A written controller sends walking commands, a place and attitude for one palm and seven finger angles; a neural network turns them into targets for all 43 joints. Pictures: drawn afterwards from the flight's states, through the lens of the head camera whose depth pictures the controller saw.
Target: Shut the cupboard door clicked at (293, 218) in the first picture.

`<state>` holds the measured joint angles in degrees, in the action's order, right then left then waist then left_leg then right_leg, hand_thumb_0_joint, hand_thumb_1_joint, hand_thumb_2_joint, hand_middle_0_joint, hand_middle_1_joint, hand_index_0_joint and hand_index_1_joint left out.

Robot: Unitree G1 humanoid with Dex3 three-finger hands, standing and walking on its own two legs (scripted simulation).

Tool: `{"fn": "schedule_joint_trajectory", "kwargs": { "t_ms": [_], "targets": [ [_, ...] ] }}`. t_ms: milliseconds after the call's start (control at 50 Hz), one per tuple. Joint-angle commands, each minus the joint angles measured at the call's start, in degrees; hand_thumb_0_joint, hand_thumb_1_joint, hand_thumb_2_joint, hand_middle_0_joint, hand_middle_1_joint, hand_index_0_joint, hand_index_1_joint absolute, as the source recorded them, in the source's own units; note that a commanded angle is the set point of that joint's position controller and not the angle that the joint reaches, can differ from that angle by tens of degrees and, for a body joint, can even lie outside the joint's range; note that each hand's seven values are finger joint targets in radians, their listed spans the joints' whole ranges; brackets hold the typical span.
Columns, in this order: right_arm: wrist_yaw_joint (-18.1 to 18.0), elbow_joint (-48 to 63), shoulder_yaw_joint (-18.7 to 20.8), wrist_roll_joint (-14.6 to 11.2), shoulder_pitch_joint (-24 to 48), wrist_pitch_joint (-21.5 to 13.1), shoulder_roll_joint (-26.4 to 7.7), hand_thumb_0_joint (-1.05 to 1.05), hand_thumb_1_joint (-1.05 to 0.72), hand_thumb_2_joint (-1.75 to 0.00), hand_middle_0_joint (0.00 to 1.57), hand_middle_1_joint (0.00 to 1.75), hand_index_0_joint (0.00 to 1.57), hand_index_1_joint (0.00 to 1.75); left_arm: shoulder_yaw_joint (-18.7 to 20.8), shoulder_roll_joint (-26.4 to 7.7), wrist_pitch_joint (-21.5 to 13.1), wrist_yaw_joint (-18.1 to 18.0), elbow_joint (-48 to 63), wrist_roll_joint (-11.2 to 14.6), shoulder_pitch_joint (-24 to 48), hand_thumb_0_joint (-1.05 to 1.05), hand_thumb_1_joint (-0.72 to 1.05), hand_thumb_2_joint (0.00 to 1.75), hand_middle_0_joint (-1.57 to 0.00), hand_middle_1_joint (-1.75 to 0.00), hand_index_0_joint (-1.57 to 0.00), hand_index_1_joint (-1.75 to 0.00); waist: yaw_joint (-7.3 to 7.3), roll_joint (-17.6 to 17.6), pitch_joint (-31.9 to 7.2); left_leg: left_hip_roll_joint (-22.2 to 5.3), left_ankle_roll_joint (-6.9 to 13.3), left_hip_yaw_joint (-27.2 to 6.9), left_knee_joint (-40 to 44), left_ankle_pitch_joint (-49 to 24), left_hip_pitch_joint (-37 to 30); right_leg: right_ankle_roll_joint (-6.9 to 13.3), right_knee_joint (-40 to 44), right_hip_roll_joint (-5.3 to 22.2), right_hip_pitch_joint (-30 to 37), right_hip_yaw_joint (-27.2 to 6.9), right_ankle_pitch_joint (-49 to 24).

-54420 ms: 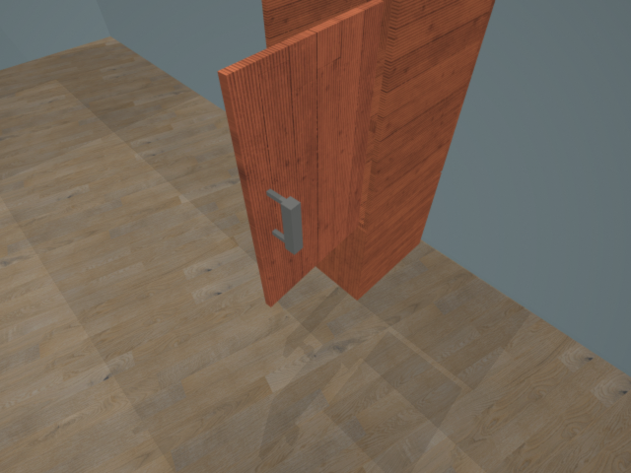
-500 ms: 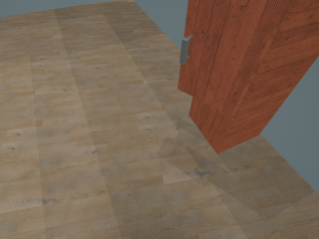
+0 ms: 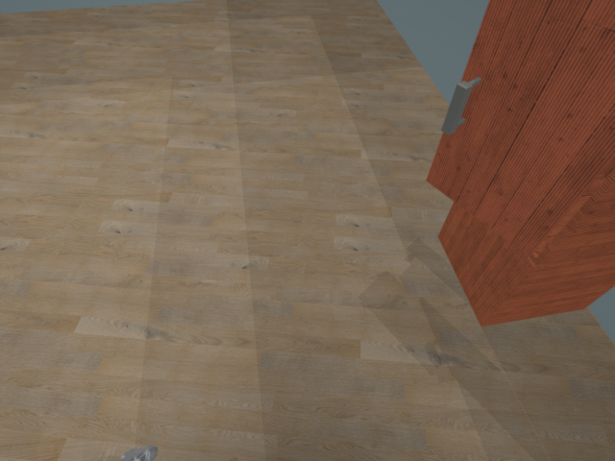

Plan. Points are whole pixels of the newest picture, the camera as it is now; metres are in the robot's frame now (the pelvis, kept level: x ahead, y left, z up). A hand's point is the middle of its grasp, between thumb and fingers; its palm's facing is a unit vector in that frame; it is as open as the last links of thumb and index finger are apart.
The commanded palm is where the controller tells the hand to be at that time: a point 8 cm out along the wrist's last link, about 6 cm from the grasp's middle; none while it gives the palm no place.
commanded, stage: walk to a spot facing it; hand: left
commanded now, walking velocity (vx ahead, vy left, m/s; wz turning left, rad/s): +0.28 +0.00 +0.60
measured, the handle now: (462, 105) +0.86 -0.36 -0.05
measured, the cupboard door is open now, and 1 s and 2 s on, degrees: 28 28 28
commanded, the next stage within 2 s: turn to face it in 0.60 s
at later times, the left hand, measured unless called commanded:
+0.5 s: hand out of the picture -0.04 +0.15 -0.18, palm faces +0.46 -0.86 -0.21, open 7.4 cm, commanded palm none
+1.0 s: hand (128, 382) +0.26 +0.31 -0.17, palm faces +0.44 -0.88 -0.19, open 7.4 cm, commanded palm none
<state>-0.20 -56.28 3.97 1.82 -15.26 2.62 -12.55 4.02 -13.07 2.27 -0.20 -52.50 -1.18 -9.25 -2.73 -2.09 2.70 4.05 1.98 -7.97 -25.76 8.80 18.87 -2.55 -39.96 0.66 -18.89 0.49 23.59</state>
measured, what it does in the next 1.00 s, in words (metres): walks ahead, turning left: right foot, then left foot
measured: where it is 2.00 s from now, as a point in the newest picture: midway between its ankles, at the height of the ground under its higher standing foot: (258, 433)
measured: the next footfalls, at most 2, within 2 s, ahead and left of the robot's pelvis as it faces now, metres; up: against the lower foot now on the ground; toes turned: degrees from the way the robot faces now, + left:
right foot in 0.04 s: +0.03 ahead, -0.13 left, +0.00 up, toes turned +1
left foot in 0.52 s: +0.20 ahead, +0.16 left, +0.00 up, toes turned +32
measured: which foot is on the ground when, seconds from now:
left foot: down 0.00-0.04, up 0.06-0.50, down 0.52-1.00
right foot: up 0.00-0.02, down 0.04-0.52, up 0.54-1.00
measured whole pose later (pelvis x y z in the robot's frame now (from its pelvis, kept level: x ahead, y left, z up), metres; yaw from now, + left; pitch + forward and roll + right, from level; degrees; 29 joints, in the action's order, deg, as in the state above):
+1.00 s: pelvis +0.26 +0.11 -0.01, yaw +25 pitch -1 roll +1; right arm -2.1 -59.5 1.1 1.2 -17.4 -1.2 -8.1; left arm 2.8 -9.6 2.1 -0.4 -53.3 -1.1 -10.2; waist -0.7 0.9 3.9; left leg 2.7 4.1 7.6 -24.9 20.4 3.5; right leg -0.9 -42.6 2.3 -25.4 2.3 11.4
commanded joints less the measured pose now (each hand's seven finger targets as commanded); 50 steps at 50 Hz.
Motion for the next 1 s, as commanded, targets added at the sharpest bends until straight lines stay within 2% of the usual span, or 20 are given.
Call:
{"fn": "schedule_joint_trajectory", "kwargs": {
  "t_ms": [0,20,40,60,100,160,240,360,400,440,460,480,500,520,560,600,640,800,920,980],
  "targets": [
    [-0.24,6.68,1.96,-0.89,5.81,-1.13,-6.15,0.0,-0.9,-0.9,0.2,0.3,0.2,0.3,2.97,-10.64,-2.29,-0.48,0.63,-1.33,-16.28,0.0,0.9,0.9,-0.2,-0.3,-0.2,-0.3,8.74,10.22,-3.48,-0.53,-0.68,-4.17,-10.22,28.28,26.29,5.08,27.29,10.73,29.45,-11.54,11.68],
    [-0.15,8.06,1.43,-0.64,6.45,-1.9,-3.62,0.0,-0.9,-0.9,0.2,0.3,0.2,0.3,2.71,-13.74,-2.2,-1.1,1.67,-1.26,-14.33,0.0,0.9,0.9,-0.2,-0.3,-0.2,-0.3,8.15,22.08,0.4,3.24,-3.1,4.53,-28.65,24.29,32.6,9.23,35.12,26.22,23.11,-30.76,23.27],
    [0.39,8.0,2.12,0.21,6.68,-1.65,-7.07,0.0,-0.9,-0.9,0.2,0.3,0.2,0.3,2.26,-12.27,-2.56,-1.36,3.32,-0.3,-8.41,0.0,0.9,0.9,-0.2,-0.3,-0.2,-0.3,4.67,14.53,5.13,-1.91,-2.39,1.04,-38.54,19.28,29.58,9.66,36.92,28.15,11.32,-28.62,23.37],
    [0.96,7.85,2.08,0.28,3.95,-1.19,-6.38,0.0,-0.9,-0.9,0.2,0.3,0.2,0.3,2.51,-11.43,-3.02,-1.34,4.58,0.0,-3.88,0.0,0.9,0.9,-0.2,-0.3,-0.2,-0.3,1.46,8.69,4.04,-2.89,-2.77,2.45,-41.51,16.03,27.05,9.97,36.41,27.03,10.06,-23.73,18.35],
    [2.13,5.9,2.09,0.58,2.95,-0.94,-5.99,0.0,-0.9,-0.9,0.2,0.3,0.2,0.3,1.68,-7.93,-4.64,-0.98,4.31,-0.11,-1.83,0.0,0.9,0.9,-0.2,-0.3,-0.2,-0.3,0.06,11.19,4.75,-6.04,-3.9,4.15,-45.22,8.22,23.84,7.49,33.91,19.7,7.49,-11.94,9.45],
    [3.0,6.05,1.41,-0.1,4.05,-1.16,-4.04,0.0,-0.9,-0.9,0.2,0.3,0.2,0.3,1.04,-5.61,-5.81,-0.71,2.05,0.0,-6.66,0.0,0.9,0.9,-0.2,-0.3,-0.2,-0.3,1.0,9.94,3.91,-6.0,-4.35,7.49,-42.98,2.52,23.28,6.02,30.45,15.36,13.05,1.19,-10.41],
    [2.93,7.28,0.48,-0.02,8.87,-1.25,-2.76,0.0,-0.9,-0.9,0.2,0.3,0.2,0.3,0.84,-4.86,-6.26,-1.02,-1.07,-0.26,-15.84,0.0,0.9,0.9,-0.2,-0.3,-0.2,-0.3,3.93,12.28,2.11,-6.8,-3.84,10.34,-37.52,3.56,26.16,5.27,25.41,16.1,23.51,6.84,-33.69],
    [3.65,9.89,-1.04,-0.07,18.37,-1.91,-1.83,0.0,-0.9,-0.9,0.2,0.3,0.2,0.3,0.77,-5.68,-6.27,-1.19,-3.27,-0.74,-21.5,0.0,0.9,0.9,-0.2,-0.3,-0.2,-0.3,6.56,12.57,4.34,-7.16,-1.79,14.94,-20.93,6.75,24.01,6.45,22.15,19.01,28.68,10.49,-45.69],
    [3.55,9.84,-1.23,0.02,16.73,-2.38,-2.1,0.0,-0.9,-0.9,0.2,0.3,0.2,0.3,1.06,-7.32,-6.36,-1.06,-2.78,-0.66,-20.59,0.0,0.9,0.9,-0.2,-0.3,-0.2,-0.3,5.07,13.04,3.43,-4.56,-0.14,18.12,-15.3,8.85,17.09,6.4,18.38,19.7,27.67,13.0,-56.14],
    [2.96,8.26,-0.74,0.05,9.68,-3.03,-3.71,0.0,-0.9,-0.9,0.2,0.3,0.2,0.3,1.56,-9.58,-6.47,-0.9,-2.17,-0.5,-18.72,0.0,0.9,0.9,-0.2,-0.3,-0.2,-0.3,1.47,13.04,-1.33,-0.79,2.1,20.82,-12.28,10.73,4.1,5.76,8.76,20.04,24.5,15.36,-66.79],
    [2.68,6.57,-0.04,0.32,2.81,-3.12,-6.1,0.0,-0.9,-0.9,0.2,0.3,0.2,0.3,1.54,-9.94,-6.38,-0.7,-2.01,-0.22,-17.59,0.0,0.9,0.9,-0.2,-0.3,-0.2,-0.3,-2.2,10.96,-5.19,0.16,2.92,20.03,-7.94,7.22,-7.22,4.16,-1.6,18.68,19.21,17.28,-61.81],
    [2.05,4.98,1.16,0.6,-6.22,-3.35,-10.53,0.0,-0.9,-0.9,0.2,0.3,0.2,0.3,1.57,-9.73,-6.51,-0.23,-0.62,0.31,-16.15,0.0,0.9,0.9,-0.2,-0.3,-0.2,-0.3,-7.17,5.8,-12.21,-5.78,5.67,12.6,-4.74,0.89,-25.88,2.49,-15.99,17.37,5.97,16.81,-44.97],
    [1.37,3.69,3.13,0.77,-12.4,-3.9,-18.26,0.0,-0.9,-0.9,0.2,0.3,0.2,0.3,1.01,-5.86,-6.29,0.76,2.36,1.05,-14.97,0.0,0.9,0.9,-0.2,-0.3,-0.2,-0.3,-8.33,-11.17,-17.9,-25.84,14.37,-17.75,-2.52,-13.88,-39.05,-0.7,-36.35,6.42,-14.86,13.63,6.7],
    [0.65,2.47,3.4,-0.82,-14.36,-3.63,-19.96,0.0,-0.9,-0.9,0.2,0.3,0.2,0.3,0.84,-6.87,-5.54,0.26,5.13,0.9,-8.63,0.0,0.9,0.9,-0.2,-0.3,-0.2,-0.3,-8.82,-4.77,-19.55,-29.77,17.06,-23.46,2.81,-20.9,-39.62,0.21,-42.7,5.69,-20.79,4.01,9.67],
    [-0.23,5.03,1.87,-0.62,-6.15,-4.31,-14.94,0.0,-0.9,-0.9,0.2,0.3,0.2,0.3,1.15,-5.01,-5.15,-0.38,5.72,0.44,-5.72,0.0,0.9,0.9,-0.2,-0.3,-0.2,-0.3,-4.4,1.63,-8.24,-27.04,13.46,-14.8,6.05,-13.6,-21.52,0.09,-41.85,8.93,-20.31,1.31,2.92],
    [-0.59,6.47,0.03,-0.46,1.52,-5.23,-9.5,0.0,-0.9,-0.9,0.2,0.3,0.2,0.3,1.45,-3.47,-3.78,0.07,2.36,-0.41,-9.76,0.0,0.9,0.9,-0.2,-0.3,-0.2,-0.3,0.35,-1.15,-1.01,-20.31,8.77,-5.29,8.92,-11.66,-7.62,-0.48,-34.51,10.42,-13.91,-0.35,-3.1],
    [-0.71,6.08,-0.44,-0.67,2.89,-5.95,-8.35,0.0,-0.9,-0.9,0.2,0.3,0.2,0.3,1.41,-2.16,-2.79,0.35,1.27,-0.6,-13.0,0.0,0.9,0.9,-0.2,-0.3,-0.2,-0.3,2.8,-2.91,-1.48,-16.45,6.95,-0.33,9.33,-18.41,-7.28,-1.2,-31.07,8.59,-12.54,0.42,-6.69],
    [-1.81,1.35,-1.55,-1.07,-1.67,-5.84,-3.84,0.0,-0.9,-0.9,0.2,0.3,0.2,0.3,-0.17,-0.47,-1.12,-0.43,0.63,0.01,-8.07,0.0,0.9,0.9,-0.2,-0.3,-0.2,-0.3,3.93,-3.17,-0.9,-14.39,4.14,5.96,9.25,-30.29,-9.95,-0.6,-16.41,4.66,-11.11,-0.57,-17.0],
    [-2.58,-1.19,-1.19,-0.26,-4.65,-4.83,-4.05,0.0,-0.9,-0.9,0.2,0.3,0.2,0.3,-0.29,-0.6,-0.9,-0.18,2.61,-0.03,-1.2,0.0,0.9,0.9,-0.2,-0.3,-0.2,-0.3,1.83,-5.31,2.15,-18.96,6.17,8.38,4.82,-35.39,-14.55,2.04,-2.92,2.16,-7.91,1.22,-12.09],
    [-2.92,-1.11,-0.6,-0.31,-3.94,-4.0,-5.16,0.0,-0.9,-0.9,0.2,0.3,0.2,0.3,0.38,-1.22,-1.12,0.07,2.51,-0.18,-4.38,0.0,0.9,0.9,-0.2,-0.3,-0.2,-0.3,3.32,-2.32,0.36,-20.32,5.48,9.37,-2.52,-36.04,-15.14,3.4,2.52,0.45,-1.11,2.3,-10.74]
  ]
}}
